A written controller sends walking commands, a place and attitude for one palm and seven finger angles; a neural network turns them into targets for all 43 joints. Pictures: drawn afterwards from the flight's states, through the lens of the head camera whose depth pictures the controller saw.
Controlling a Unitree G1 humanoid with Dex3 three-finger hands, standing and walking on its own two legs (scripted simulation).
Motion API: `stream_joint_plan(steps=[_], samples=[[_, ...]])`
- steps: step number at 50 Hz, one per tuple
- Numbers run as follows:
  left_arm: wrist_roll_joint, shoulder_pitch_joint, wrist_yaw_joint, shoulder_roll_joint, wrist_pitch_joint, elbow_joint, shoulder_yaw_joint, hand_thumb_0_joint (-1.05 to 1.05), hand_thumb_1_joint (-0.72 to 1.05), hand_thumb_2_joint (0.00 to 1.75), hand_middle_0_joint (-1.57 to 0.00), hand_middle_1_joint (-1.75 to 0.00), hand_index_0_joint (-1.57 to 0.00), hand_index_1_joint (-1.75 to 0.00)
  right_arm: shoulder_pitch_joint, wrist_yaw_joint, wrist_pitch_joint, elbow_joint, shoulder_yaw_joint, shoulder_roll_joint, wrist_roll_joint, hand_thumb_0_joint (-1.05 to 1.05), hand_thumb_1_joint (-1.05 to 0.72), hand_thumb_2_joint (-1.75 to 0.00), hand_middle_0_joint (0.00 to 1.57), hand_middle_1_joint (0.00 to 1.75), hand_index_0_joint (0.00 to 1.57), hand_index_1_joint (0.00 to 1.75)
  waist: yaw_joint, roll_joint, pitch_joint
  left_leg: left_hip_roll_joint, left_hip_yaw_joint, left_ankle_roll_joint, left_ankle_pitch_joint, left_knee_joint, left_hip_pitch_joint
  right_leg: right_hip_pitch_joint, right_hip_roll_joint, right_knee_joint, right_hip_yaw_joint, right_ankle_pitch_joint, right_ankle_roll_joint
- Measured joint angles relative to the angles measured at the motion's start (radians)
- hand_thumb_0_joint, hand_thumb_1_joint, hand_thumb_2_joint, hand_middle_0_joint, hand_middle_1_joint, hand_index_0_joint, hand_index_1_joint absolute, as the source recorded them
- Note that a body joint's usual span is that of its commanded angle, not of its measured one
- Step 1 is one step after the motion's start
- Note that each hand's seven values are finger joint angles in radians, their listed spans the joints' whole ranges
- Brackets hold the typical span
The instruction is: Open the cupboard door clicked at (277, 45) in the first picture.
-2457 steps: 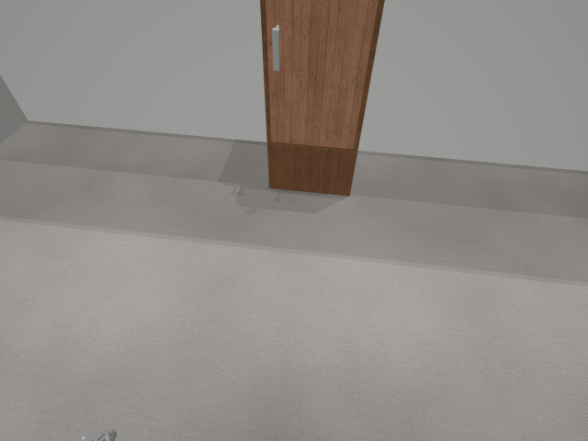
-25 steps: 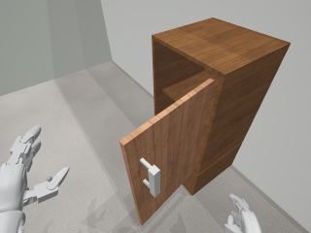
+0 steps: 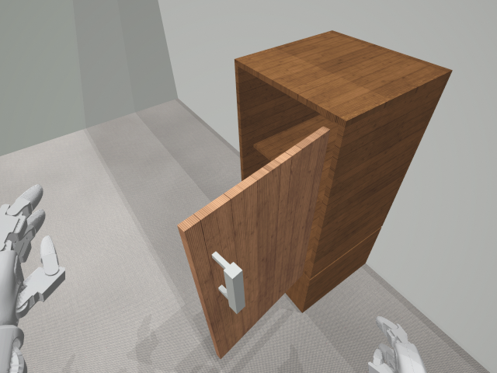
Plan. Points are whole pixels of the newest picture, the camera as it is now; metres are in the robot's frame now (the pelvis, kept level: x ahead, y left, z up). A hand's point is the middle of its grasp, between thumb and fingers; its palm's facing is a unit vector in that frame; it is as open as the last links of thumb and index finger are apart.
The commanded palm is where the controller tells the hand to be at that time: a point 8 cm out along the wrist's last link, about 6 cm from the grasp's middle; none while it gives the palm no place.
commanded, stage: draw the hand back to the body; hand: left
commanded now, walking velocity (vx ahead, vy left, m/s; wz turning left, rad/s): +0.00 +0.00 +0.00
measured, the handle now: (227, 282) +0.29 +0.08 -0.04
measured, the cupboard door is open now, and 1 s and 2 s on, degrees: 99 99 99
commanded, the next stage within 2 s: step back with the hand held close in 0.02 s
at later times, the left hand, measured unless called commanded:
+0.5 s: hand (58, 274) +0.18 +0.26 +0.15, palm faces +0.34 -0.79 -0.51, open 7.4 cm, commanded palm +0.12 +0.30 +0.17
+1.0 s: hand out of the picture +0.08 +0.30 +0.16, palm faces +0.48 -0.73 -0.50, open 7.4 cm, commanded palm +0.01 +0.33 +0.17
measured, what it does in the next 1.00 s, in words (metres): shifts its weight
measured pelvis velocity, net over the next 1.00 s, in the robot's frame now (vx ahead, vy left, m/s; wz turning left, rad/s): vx -0.11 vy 0.02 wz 0.07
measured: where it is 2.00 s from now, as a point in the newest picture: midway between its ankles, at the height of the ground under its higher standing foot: outside the picture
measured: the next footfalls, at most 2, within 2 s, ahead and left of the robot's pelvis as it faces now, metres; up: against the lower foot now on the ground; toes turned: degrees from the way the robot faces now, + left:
right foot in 1.48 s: -0.28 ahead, -0.10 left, +0.00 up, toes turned -4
left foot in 1.60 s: -0.16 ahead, +0.12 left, +0.00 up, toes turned -2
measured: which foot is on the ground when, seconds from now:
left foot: down 0.00-1.00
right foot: down 0.00-1.00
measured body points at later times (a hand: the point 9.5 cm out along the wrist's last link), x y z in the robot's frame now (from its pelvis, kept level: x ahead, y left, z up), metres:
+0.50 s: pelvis -0.03 +0.01 +0.00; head -0.01 -0.01 +0.45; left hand +0.16 +0.30 +0.18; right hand +0.15 -0.25 -0.09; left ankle +0.01 +0.12 -0.74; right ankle -0.04 -0.11 -0.74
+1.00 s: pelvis -0.11 +0.02 -0.02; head -0.09 +0.03 +0.43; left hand +0.05 +0.33 +0.19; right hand +0.06 -0.21 -0.10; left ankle +0.00 +0.12 -0.74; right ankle -0.04 -0.10 -0.74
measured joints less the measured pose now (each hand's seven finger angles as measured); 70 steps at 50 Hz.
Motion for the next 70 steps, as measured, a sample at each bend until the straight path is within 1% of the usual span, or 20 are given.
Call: stream_joint_plan(steps=[9, 12, 15, 21, 28, 35, 41, 46, 49, 51, 54, 56, 57, 58, 59, 60, 63, 65, 67, 70], samples=[[0.003, -0.020, -0.002, 0.000, -0.018, 0.017, 0.010, 0.01, 0.89, 0.90, -0.21, -0.30, -0.21, -0.30, -0.005, 0.000, -0.003, 0.002, -0.003, 0.001, 0.002, 0.01, -0.90, -0.90, 0.20, 0.30, 0.21, 0.29, 0.000, 0.011, 0.008, 0.009, -0.006, -0.008, 0.010, -0.010, 0.003, 0.006, 0.010, -0.014, -0.005, 0.010, -0.008], [0.013, -0.032, 0.000, 0.014, -0.062, 0.032, 0.046, 0.01, 0.89, 0.90, -0.21, -0.30, -0.21, -0.30, -0.018, 0.008, 0.015, -0.008, -0.001, -0.004, -0.001, 0.01, -0.90, -0.90, 0.20, 0.30, 0.21, 0.29, -0.015, 0.021, -0.001, 0.017, -0.012, -0.008, 0.009, 0.009, -0.039, -0.024, 0.018, -0.020, -0.011, 0.022, -0.009], [0.018, -0.005, 0.001, 0.021, -0.081, 0.025, 0.061, 0.01, 0.89, 0.90, -0.21, -0.30, -0.21, -0.30, -0.034, 0.013, 0.041, -0.021, -0.008, -0.008, -0.003, 0.01, -0.90, -0.90, 0.21, 0.30, 0.21, 0.30, -0.031, 0.022, -0.004, 0.018, -0.002, -0.007, 0.017, 0.006, -0.068, -0.061, 0.018, -0.015, 0.000, 0.031, -0.005], [0.022, 0.055, -0.002, 0.047, -0.077, -0.016, 0.041, 0.01, 0.89, 0.90, -0.21, -0.30, -0.21, -0.30, -0.041, 0.003, 0.083, -0.048, -0.029, -0.015, 0.002, 0.01, -0.90, -0.90, 0.20, 0.30, 0.21, 0.29, -0.051, 0.009, 0.002, 0.007, 0.020, 0.004, 0.039, -0.007, -0.100, -0.118, 0.004, 0.014, 0.019, 0.036, 0.006], [0.017, 0.075, 0.017, 0.089, -0.080, -0.062, 0.072, 0.01, 0.89, 0.89, -0.22, -0.30, -0.21, -0.30, -0.036, -0.004, 0.107, -0.062, -0.035, -0.006, 0.009, 0.01, -0.90, -0.90, 0.20, 0.30, 0.21, 0.29, -0.061, -0.020, 0.011, 0.007, 0.028, 0.012, 0.056, 0.014, -0.141, -0.165, 0.002, 0.042, 0.026, 0.052, 0.014], [0.024, 0.081, 0.034, 0.086, -0.103, -0.090, 0.080, 0.01, 0.89, 0.90, -0.22, -0.30, -0.21, -0.30, -0.023, -0.005, 0.091, -0.073, -0.031, -0.002, 0.008, 0.01, -0.90, -0.90, 0.20, 0.30, 0.21, 0.29, -0.068, -0.027, 0.010, 0.005, 0.023, 0.026, 0.080, 0.042, -0.190, -0.205, 0.000, 0.059, 0.020, 0.080, 0.024], [0.044, 0.077, 0.046, 0.075, -0.135, -0.088, 0.091, 0.01, 0.89, 0.90, -0.22, -0.30, -0.21, -0.30, 0.001, -0.006, 0.058, -0.070, -0.025, 0.004, 0.001, 0.01, -0.90, -0.90, 0.20, 0.30, 0.21, 0.29, -0.067, -0.021, 0.016, 0.003, 0.007, 0.040, 0.087, 0.080, -0.244, -0.247, 0.004, 0.088, 0.013, 0.075, 0.034], [0.056, 0.054, 0.049, 0.080, -0.148, -0.093, 0.114, 0.01, 0.89, 0.90, -0.22, -0.30, -0.21, -0.30, 0.017, -0.005, 0.028, -0.057, -0.022, 0.020, -0.004, 0.01, -0.90, -0.90, 0.21, 0.30, 0.21, 0.30, -0.073, -0.031, 0.037, -0.013, -0.010, 0.047, 0.098, 0.103, -0.281, -0.286, 0.022, 0.145, 0.042, 0.057, 0.032], [0.061, 0.047, 0.047, 0.079, -0.155, -0.107, 0.125, 0.01, 0.89, 0.90, -0.22, -0.30, -0.21, -0.30, 0.021, 0.001, 0.014, -0.046, -0.022, 0.028, -0.008, 0.01, -0.90, -0.90, 0.21, 0.30, 0.21, 0.30, -0.074, -0.035, 0.046, -0.016, -0.009, 0.048, 0.067, 0.136, -0.308, -0.304, 0.031, 0.173, 0.057, 0.069, 0.026], [0.060, 0.050, 0.047, 0.072, -0.162, -0.120, 0.128, 0.01, 0.89, 0.90, -0.22, -0.30, -0.21, -0.30, 0.020, 0.006, 0.009, -0.038, -0.023, 0.028, -0.010, 0.01, -0.90, -0.90, 0.21, 0.30, 0.21, 0.30, -0.070, -0.035, 0.046, -0.016, -0.004, 0.043, 0.018, 0.164, -0.331, -0.317, 0.029, 0.183, 0.057, 0.082, 0.021], [0.054, 0.062, 0.058, 0.053, -0.171, -0.145, 0.116, 0.01, 0.89, 0.90, -0.22, -0.30, -0.21, -0.30, 0.006, 0.018, 0.009, -0.016, -0.030, 0.019, -0.013, 0.01, -0.90, -0.90, 0.21, 0.30, 0.21, 0.30, -0.053, -0.035, 0.041, -0.024, -0.006, 0.012, -0.099, 0.237, -0.371, -0.340, 0.022, 0.189, 0.062, 0.089, 0.024], [0.054, 0.065, 0.067, 0.045, -0.171, -0.157, 0.102, 0.01, 0.89, 0.90, -0.22, -0.30, -0.21, -0.30, -0.004, 0.024, 0.018, 0.002, -0.035, 0.016, -0.014, 0.01, -0.90, -0.90, 0.21, 0.30, 0.21, 0.30, -0.045, -0.047, 0.035, -0.031, -0.009, 0.002, -0.111, 0.266, -0.351, -0.350, 0.016, 0.193, 0.076, 0.097, 0.032], [0.054, 0.063, 0.069, 0.046, -0.172, -0.162, 0.098, 0.01, 0.89, 0.90, -0.22, -0.30, -0.21, -0.30, -0.005, 0.023, 0.021, 0.006, -0.035, 0.015, -0.015, 0.01, -0.90, -0.90, 0.21, 0.30, 0.21, 0.30, -0.044, -0.052, 0.028, -0.030, -0.013, 0.005, -0.108, 0.231, -0.325, -0.360, 0.015, 0.198, 0.080, 0.099, 0.038], [0.054, 0.051, 0.070, 0.050, -0.172, -0.163, 0.097, 0.01, 0.89, 0.90, -0.22, -0.30, -0.21, -0.30, -0.009, 0.018, 0.022, 0.006, -0.036, 0.015, -0.015, 0.01, -0.90, -0.90, 0.21, 0.30, 0.21, 0.30, -0.048, -0.059, 0.029, -0.033, -0.010, 0.014, -0.040, 0.199, -0.322, -0.370, 0.009, 0.205, 0.080, 0.100, 0.042], [0.057, 0.033, 0.070, 0.055, -0.175, -0.159, 0.098, 0.01, 0.89, 0.90, -0.22, -0.30, -0.21, -0.30, -0.015, 0.012, 0.020, 0.002, -0.037, 0.013, -0.017, 0.01, -0.90, -0.90, 0.21, 0.30, 0.21, 0.30, -0.051, -0.055, 0.036, -0.027, -0.007, 0.025, 0.040, 0.184, -0.327, -0.383, 0.015, 0.226, 0.080, 0.065, 0.043], [0.061, 0.017, 0.069, 0.061, -0.178, -0.152, 0.104, 0.01, 0.88, 0.90, -0.22, -0.30, -0.21, -0.30, -0.023, 0.007, 0.013, 0.001, -0.039, 0.013, -0.021, 0.01, -0.90, -0.90, 0.21, 0.30, 0.21, 0.30, -0.054, -0.047, 0.044, -0.017, -0.007, 0.039, 0.098, 0.179, -0.334, -0.402, 0.031, 0.294, 0.084, 0.007, 0.043], [0.057, -0.006, 0.063, 0.085, -0.183, -0.124, 0.139, 0.01, 0.88, 0.90, -0.22, -0.30, -0.21, -0.30, -0.043, 0.014, -0.011, 0.011, -0.049, 0.042, -0.028, 0.01, -0.90, -0.90, 0.21, 0.30, 0.21, 0.30, -0.063, -0.036, 0.047, 0.006, -0.015, 0.056, 0.129, 0.154, -0.342, -0.432, 0.078, 0.569, 0.091, -0.115, 0.039], [0.044, 0.003, 0.067, 0.091, -0.178, -0.124, 0.154, 0.01, 0.89, 0.90, -0.22, -0.30, -0.21, -0.30, -0.045, 0.028, -0.023, 0.016, -0.045, 0.061, -0.030, 0.01, -0.90, -0.90, 0.21, 0.30, 0.21, 0.29, -0.060, -0.036, 0.029, 0.026, -0.011, 0.051, 0.150, 0.119, -0.349, -0.405, 0.083, 0.639, 0.075, -0.160, 0.037], [0.032, 0.015, 0.071, 0.082, -0.169, -0.136, 0.150, 0.01, 0.89, 0.90, -0.21, -0.30, -0.21, -0.30, -0.045, 0.040, -0.032, 0.018, -0.036, 0.073, -0.032, 0.01, -0.90, -0.90, 0.21, 0.30, 0.21, 0.29, -0.053, -0.038, 0.006, 0.045, -0.002, 0.041, 0.184, 0.074, -0.355, -0.345, 0.070, 0.607, 0.050, -0.201, 0.030], [0.020, 0.023, 0.065, 0.070, -0.162, -0.154, 0.123, 0.01, 0.89, 0.90, -0.21, -0.30, -0.21, -0.30, -0.044, 0.051, -0.044, 0.018, -0.019, 0.085, -0.036, 0.01, -0.90, -0.90, 0.21, 0.30, 0.21, 0.30, -0.050, -0.041, -0.024, 0.063, 0.009, 0.028, 0.246, -0.005, -0.367, -0.219, 0.053, 0.417, 0.016, -0.241, 0.013]])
